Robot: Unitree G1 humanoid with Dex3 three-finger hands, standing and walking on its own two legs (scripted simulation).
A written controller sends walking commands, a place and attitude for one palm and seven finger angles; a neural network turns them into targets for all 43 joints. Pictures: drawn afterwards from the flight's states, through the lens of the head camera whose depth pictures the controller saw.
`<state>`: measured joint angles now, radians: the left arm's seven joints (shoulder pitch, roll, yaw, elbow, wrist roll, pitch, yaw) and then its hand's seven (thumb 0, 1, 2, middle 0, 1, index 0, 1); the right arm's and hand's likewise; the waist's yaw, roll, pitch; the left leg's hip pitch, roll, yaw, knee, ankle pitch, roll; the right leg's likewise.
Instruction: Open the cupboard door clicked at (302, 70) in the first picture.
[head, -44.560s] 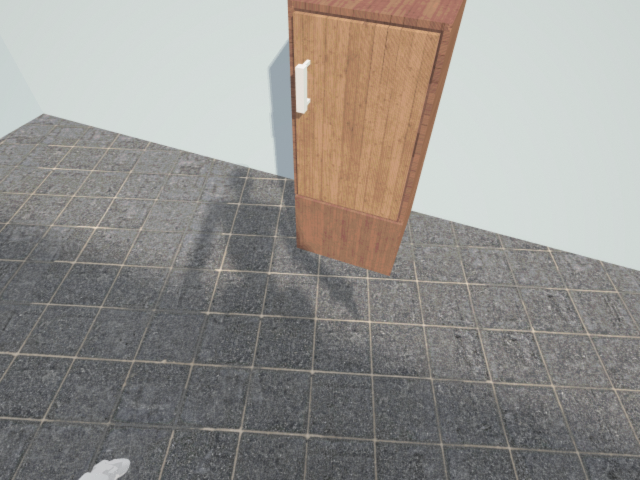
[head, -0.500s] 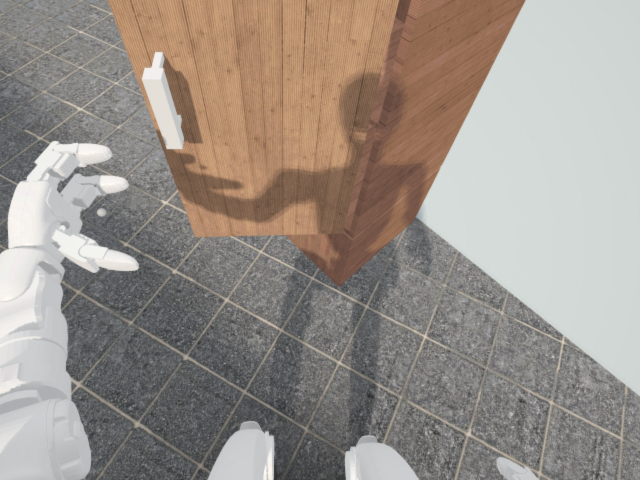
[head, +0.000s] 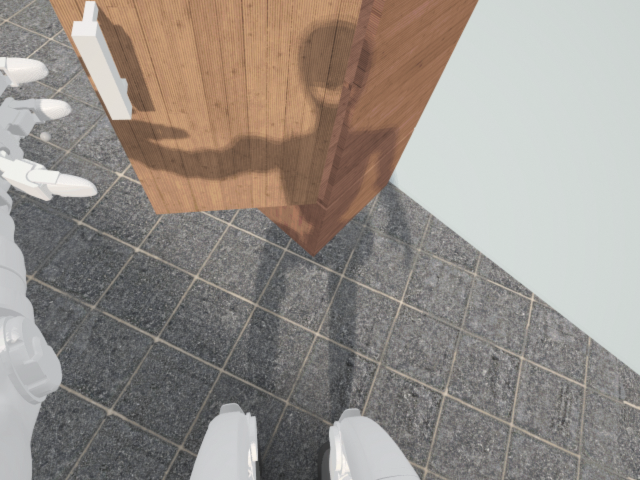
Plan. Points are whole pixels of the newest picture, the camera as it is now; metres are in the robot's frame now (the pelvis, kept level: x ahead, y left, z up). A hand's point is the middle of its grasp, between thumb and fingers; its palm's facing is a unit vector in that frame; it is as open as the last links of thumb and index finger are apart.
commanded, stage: move the hooked fingers beside the handle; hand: left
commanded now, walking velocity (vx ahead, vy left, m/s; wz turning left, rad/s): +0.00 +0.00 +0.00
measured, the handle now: (107, 63) +0.62 +0.25 +0.07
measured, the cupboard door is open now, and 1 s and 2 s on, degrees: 50 50 50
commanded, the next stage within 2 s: slide the fingers in behind the handle in 1.18 s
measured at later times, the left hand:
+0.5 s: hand (55, 93) +0.56 +0.29 +0.08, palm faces +0.09 -1.00 -0.02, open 14.0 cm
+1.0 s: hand (61, 96) +0.55 +0.29 +0.07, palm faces +0.09 -1.00 +0.01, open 14.0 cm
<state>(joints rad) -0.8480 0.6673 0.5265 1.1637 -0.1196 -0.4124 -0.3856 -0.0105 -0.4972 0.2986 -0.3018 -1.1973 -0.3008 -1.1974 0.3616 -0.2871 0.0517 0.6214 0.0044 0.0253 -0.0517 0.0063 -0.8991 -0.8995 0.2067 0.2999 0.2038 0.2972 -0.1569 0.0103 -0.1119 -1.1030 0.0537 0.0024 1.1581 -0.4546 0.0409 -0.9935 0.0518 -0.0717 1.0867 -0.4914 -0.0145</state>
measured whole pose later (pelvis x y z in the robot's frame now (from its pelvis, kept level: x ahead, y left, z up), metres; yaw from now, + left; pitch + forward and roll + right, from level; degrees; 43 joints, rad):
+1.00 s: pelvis +0.01 +0.01 -0.01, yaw -1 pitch +28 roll -7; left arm -1.07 0.80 0.52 1.27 -0.05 -0.32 -0.37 -0.01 -0.50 0.30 -0.30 -1.20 -0.30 -1.20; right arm 0.39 -0.29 0.09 0.60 -0.02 0.08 -0.03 0.00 -0.90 -0.90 0.21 0.30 0.20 0.30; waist -0.23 0.03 -0.10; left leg -1.22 0.06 -0.03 1.20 -0.47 0.05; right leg -1.08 0.06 -0.10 1.08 -0.49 0.00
